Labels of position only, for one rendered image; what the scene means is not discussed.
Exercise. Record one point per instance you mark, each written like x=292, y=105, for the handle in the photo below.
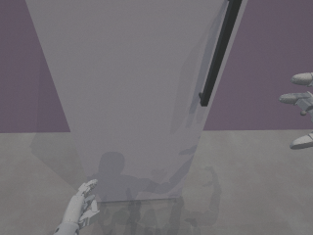
x=221, y=46

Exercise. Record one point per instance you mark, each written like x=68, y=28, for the robot left forearm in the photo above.
x=67, y=228

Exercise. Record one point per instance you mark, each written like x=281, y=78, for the robot right hand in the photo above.
x=305, y=102

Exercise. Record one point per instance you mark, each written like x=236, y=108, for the fridge door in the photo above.
x=128, y=74

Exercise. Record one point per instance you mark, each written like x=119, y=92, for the robot left hand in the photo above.
x=77, y=206

